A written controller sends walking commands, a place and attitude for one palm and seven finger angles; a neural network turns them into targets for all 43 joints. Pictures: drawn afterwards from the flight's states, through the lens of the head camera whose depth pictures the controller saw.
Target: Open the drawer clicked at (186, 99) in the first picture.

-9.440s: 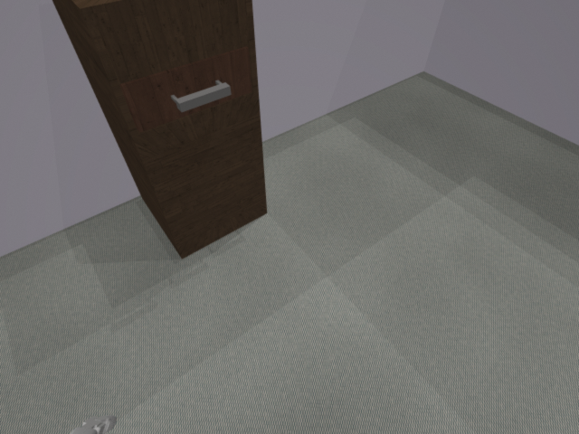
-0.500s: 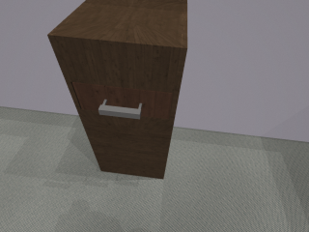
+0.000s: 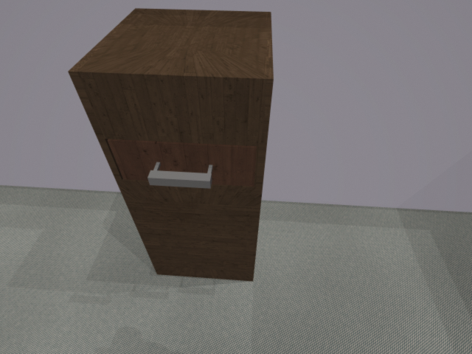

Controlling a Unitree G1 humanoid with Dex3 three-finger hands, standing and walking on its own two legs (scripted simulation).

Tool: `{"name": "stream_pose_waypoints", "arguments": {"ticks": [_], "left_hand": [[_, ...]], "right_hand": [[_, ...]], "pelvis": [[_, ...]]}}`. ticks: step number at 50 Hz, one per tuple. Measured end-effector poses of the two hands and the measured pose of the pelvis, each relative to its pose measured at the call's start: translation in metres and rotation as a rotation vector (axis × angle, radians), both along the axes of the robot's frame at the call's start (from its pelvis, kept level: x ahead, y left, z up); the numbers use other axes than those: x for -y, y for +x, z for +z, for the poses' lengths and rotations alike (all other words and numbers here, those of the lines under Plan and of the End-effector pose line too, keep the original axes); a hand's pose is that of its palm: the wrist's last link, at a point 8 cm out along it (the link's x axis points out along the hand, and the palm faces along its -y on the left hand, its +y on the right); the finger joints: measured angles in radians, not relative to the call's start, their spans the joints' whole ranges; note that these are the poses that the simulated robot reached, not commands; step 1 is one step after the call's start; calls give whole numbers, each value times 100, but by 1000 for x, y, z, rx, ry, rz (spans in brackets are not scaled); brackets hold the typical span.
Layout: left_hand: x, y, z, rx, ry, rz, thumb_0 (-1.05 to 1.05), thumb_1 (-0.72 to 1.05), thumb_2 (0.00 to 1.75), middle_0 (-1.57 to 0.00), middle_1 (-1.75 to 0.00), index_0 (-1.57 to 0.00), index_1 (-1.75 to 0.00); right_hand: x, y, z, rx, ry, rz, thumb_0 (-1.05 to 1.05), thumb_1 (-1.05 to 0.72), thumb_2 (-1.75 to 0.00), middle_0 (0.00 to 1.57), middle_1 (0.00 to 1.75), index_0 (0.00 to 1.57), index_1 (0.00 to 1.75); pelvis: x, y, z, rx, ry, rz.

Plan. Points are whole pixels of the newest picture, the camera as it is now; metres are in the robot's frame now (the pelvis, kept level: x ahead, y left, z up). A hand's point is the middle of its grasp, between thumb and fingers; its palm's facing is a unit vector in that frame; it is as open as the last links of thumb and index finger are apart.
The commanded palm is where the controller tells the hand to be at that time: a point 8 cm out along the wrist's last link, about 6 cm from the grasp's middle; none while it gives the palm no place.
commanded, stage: look again from close up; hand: left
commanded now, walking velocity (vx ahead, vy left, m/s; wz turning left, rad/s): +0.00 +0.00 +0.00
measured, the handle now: (182, 173) +0.57 +0.18 -0.06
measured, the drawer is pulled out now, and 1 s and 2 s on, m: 0.00 0.00 0.00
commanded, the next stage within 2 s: shuffle to correct the standing spot in 0.10 s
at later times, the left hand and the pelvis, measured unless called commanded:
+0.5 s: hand out of the picture -0.04 +0.14 -0.18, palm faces +0.04 -0.99 -0.14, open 7.4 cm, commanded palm none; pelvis +0.00 -0.01 -0.01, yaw +0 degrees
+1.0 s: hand out of the picture +0.07 +0.19 -0.17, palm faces +0.03 -0.98 -0.21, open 7.3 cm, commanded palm none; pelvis +0.03 +0.01 +0.00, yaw +0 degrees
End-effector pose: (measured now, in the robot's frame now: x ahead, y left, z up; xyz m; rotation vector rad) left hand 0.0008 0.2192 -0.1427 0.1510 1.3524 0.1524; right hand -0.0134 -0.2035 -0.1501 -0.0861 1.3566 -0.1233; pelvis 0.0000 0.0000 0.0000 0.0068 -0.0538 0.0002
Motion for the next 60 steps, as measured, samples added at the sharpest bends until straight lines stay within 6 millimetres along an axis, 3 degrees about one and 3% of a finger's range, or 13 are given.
{"name": "stream_pose_waypoints", "arguments": {"ticks": [7,15,22,25,29,38,43,51,60], "left_hand": [[0,-4,2,11,3,7,1,92,90,-20,-30,-20,-30],[11,-23,-2,-24,-26,24,0,92,90,-20,-30,-20,-30],[24,-39,-8,-71,-59,50,0,91,90,-20,-30,-20,-30],[27,-41,-11,-87,-61,34,0,91,90,-20,-30,-20,-30],[21,-34,-15,-91,-44,28,0,91,90,-20,-30,-20,-30],[0,28,-9,37,-10,20,0,91,90,-20,-30,-20,-30],[-12,53,-2,96,15,9,1,92,90,-20,-30,-20,-30],[-20,59,3,101,18,-9,0,91,90,-20,-30,-20,-30],[-19,29,1,33,1,-3,0,91,90,-20,-30,-20,-30]], "right_hand": [[-3,-20,0,-37,9,-10,1,-91,-90,20,30,20,29],[3,-37,0,-78,-1,-15,1,-91,-90,20,30,20,29],[11,-43,0,-106,-17,-25,1,-91,-90,20,30,20,29],[16,-37,-2,-111,-17,-15,1,-91,-90,20,30,20,29],[24,-13,-3,-64,-47,-10,1,-91,-90,20,30,20,29],[18,50,2,71,-70,7,1,-91,-90,20,30,20,29],[19,66,5,89,-83,15,1,-93,-90,20,30,20,29],[15,62,9,73,-78,15,1,-92,-90,20,30,20,29],[3,31,8,2,-59,-1,1,-91,-90,20,30,20,29]], "pelvis": [[2,-5,1,1,2,1],[4,-9,0,4,3,-1],[8,-1,-3,-6,-1,-6],[11,4,-8,-13,-1,-1],[10,13,-12,-28,-8,7],[1,32,-8,-16,-19,3],[-4,34,-5,-5,-18,0],[-10,29,-1,3,-16,-5],[-15,19,3,12,-14,-10]]}}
